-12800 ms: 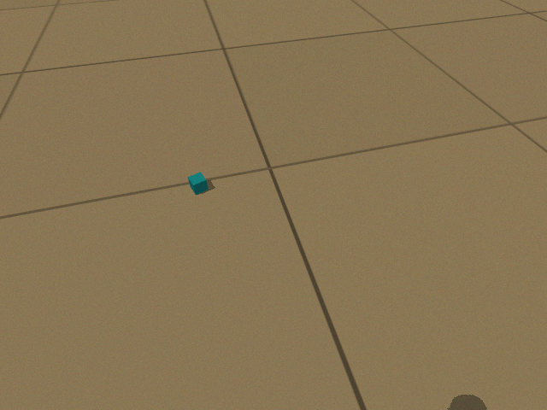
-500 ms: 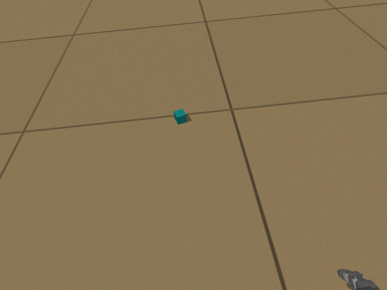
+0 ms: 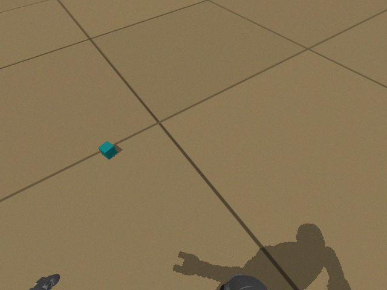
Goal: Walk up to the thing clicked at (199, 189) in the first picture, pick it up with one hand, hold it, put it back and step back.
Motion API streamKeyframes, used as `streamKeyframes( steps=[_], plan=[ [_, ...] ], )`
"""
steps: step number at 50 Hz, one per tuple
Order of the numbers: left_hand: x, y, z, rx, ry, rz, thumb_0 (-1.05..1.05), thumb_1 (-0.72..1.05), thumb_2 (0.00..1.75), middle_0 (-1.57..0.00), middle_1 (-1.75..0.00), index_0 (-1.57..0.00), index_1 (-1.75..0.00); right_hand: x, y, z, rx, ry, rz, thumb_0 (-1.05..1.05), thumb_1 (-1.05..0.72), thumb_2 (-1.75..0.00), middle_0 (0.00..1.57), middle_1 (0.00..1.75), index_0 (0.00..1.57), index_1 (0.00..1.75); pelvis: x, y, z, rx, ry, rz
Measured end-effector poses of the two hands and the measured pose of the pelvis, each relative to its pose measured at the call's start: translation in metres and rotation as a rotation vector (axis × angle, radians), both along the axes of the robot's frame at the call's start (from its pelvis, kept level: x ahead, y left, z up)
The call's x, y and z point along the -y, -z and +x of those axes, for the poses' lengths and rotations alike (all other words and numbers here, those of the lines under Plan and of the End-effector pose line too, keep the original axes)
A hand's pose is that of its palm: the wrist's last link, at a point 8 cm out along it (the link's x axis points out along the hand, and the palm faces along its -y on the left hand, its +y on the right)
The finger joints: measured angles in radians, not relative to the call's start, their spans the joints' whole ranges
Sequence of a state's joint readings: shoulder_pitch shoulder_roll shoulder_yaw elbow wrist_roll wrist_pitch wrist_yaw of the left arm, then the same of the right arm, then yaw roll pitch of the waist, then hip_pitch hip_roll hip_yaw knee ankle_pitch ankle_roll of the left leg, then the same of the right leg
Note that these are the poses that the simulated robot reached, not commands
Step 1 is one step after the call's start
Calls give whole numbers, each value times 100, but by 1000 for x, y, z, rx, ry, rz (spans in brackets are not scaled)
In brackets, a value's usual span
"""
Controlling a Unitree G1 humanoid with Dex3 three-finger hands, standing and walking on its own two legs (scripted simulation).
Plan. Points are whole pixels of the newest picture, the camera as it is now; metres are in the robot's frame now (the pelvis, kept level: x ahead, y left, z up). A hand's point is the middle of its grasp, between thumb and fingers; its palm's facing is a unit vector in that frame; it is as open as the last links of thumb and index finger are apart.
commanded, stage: walk up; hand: left
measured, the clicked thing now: (107, 150) +1.07 +0.50 -0.71
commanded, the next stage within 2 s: none
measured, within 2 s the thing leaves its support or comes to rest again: neither
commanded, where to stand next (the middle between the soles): +0.64 +0.64 m, yaw -49 degrees
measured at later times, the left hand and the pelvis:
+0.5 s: hand (4, 232) +0.35 +0.51 -0.14, palm faces -0.30 -0.79 -0.53, open 7.4 cm; pelvis +0.19 +0.22 +0.00, yaw -16 degrees
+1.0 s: hand out of the picture +0.53 +0.61 -0.11, palm faces -0.36 -0.72 -0.59, open 7.4 cm; pelvis +0.35 +0.36 +0.00, yaw -27 degrees
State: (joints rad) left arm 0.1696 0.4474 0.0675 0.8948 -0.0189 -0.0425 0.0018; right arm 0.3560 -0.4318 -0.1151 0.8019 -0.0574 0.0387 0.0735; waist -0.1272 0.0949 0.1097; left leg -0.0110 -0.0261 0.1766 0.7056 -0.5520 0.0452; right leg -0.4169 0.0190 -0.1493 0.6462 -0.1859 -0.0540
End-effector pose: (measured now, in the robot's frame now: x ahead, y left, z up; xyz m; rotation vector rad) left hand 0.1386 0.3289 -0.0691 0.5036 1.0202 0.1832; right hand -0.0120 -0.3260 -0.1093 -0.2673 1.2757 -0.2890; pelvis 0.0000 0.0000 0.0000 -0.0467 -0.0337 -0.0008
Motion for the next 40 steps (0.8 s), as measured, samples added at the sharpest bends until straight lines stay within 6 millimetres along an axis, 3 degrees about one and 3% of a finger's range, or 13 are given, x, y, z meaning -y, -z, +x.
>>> streamKeyframes(
  steps=[3, 9, 12, 16, 20, 22, 27, 32, 36, 40],
  plan=[
    [-2, 2, 31, 74, 20, -11, 0, 90, 90, -20, -30, -20, -30, -29, 5, 29, -5, -16, 29, 1, -90, -90, 20, 30, 20, 30, -13, 2, 20, 10, 7, -3],
    [-29, -4, 51, 39, 11, -30, 0, 90, 90, -20, -30, -21, -30, -70, -16, 123, 164, -98, 43, 1, -90, -90, 20, 30, 20, 30, -58, -12, 67, 32, 78, 2],
    [-59, -1, 67, -23, 58, -17, 0, 89, 90, -21, -30, -21, -30, -86, -24, 160, 257, -85, 15, 1, -90, -90, 20, 30, 20, 30, -91, -9, 91, 28, 123, -4],
    [-119, 12, 107, -49, 102, 17, 1, 89, 90, -21, -30, -21, -30, -116, -25, 189, 267, -44, -40, 1, -90, -90, 20, 30, 20, 30, -139, 5, 127, 12, 167, -21],
    [-187, 36, 162, -78, 135, 86, 1, 89, 90, -21, -30, -21, -30, -159, -22, 191, 227, 23, -98, 0, -90, -90, 20, 30, 20, 30, -184, 23, 160, 2, 221, 22],
    [-205, 39, 188, -98, 148, 107, 1, 89, 90, -20, -30, -21, -30, -183, -23, 179, 190, 83, -97, 0, -90, -90, 20, 30, 20, 30, -199, 20, 171, -1, 249, 17],
    [-217, 18, 238, -133, 212, 69, 1, 90, 90, -20, -30, -20, -30, -239, -38, 150, 53, 217, -57, 1, -90, -90, 20, 30, 20, 30, -229, -10, 205, -29, 293, 19],
    [-226, 1, 281, -168, 279, 77, 1, 90, 90, -20, -30, -21, -30, -279, -36, 142, 4, 300, -34, 1, -90, -90, 20, 30, 20, 30, -258, -21, 241, -32, 341, 35],
    [-231, -4, 318, -146, 317, 96, 1, 90, 90, -20, -30, -21, -30, -304, -16, 153, -2, 350, -5, 1, -90, -90, 20, 30, 20, 30, -276, -14, 269, -20, 384, 47],
    [-244, -1, 349, -68, 323, 117, 0, 90, 90, -20, -30, -21, -30, -321, 13, 189, 28, 359, 25, 1, -90, -90, 20, 30, 20, 30, -290, 3, 291, -9, 421, 10]
  ],
)
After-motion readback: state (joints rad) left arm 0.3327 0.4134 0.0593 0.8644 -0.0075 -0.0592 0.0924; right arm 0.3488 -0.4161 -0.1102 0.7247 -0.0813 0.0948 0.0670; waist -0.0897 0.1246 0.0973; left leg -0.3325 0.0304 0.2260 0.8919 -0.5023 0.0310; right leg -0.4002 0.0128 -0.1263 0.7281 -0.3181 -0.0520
